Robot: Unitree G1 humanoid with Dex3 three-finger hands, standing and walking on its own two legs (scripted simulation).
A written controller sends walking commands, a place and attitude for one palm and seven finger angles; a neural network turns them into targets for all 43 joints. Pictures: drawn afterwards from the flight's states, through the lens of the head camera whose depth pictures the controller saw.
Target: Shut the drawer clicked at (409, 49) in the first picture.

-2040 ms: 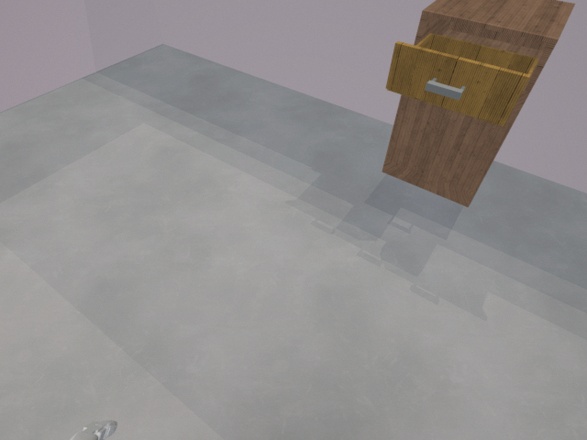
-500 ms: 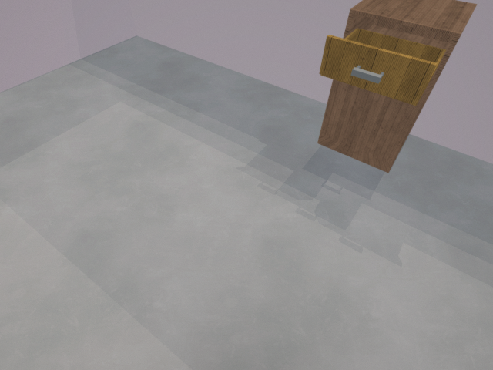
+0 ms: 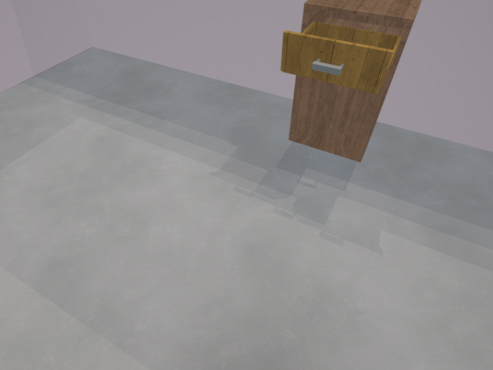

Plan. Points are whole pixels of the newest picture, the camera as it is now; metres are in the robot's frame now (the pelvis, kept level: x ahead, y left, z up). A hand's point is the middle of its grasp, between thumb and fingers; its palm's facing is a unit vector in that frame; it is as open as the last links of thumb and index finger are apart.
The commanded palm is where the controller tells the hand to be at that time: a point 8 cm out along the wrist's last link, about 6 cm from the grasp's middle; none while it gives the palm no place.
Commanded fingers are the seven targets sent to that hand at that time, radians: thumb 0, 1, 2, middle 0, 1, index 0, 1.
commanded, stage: walk to a spot facing it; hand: left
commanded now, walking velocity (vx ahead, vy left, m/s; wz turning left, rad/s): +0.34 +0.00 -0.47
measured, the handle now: (328, 65) +1.18 -0.23 -0.07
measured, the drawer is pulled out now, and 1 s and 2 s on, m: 0.30 0.30 0.30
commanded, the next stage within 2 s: turn to face it in 1.18 s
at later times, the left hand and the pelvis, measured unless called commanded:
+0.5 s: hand out of the picture +0.15 +0.20 -0.18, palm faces -0.07 -0.98 -0.18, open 7.3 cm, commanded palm none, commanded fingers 0.00 0.90 0.90 -0.20 -0.30 -0.20 -0.30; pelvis +0.20 +0.02 -0.01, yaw -10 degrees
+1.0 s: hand (243, 187) +0.61 +0.06 -0.16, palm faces -0.47 -0.86 -0.22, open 7.3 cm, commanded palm none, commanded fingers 0.00 0.90 0.90 -0.20 -0.30 -0.20 -0.30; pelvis +0.40 -0.05 -0.01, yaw -25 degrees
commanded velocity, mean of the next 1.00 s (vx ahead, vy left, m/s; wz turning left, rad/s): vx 0.35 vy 0.00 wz -0.41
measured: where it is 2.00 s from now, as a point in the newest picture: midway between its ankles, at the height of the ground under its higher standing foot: (292, 275)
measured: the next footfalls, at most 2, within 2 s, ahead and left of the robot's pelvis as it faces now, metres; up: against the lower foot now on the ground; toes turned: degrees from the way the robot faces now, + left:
left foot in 0.50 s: +0.34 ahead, +0.12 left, +0.00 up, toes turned -4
right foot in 0.96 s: +0.47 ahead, -0.19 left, +0.00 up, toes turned -33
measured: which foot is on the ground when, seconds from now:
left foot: down 0.00-0.02, up 0.04-0.48, down 0.50-0.96, up 0.98-1.00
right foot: down 0.00-0.50, up 0.52-0.94, down 0.96-1.00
